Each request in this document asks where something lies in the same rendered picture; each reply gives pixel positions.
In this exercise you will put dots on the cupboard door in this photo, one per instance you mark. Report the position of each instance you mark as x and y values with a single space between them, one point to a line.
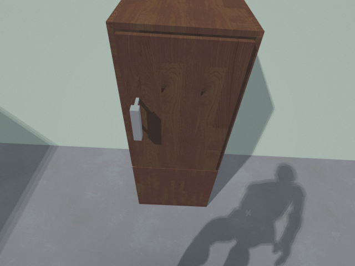
188 88

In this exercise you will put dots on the handle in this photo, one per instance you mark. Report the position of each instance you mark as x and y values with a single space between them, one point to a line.
136 120

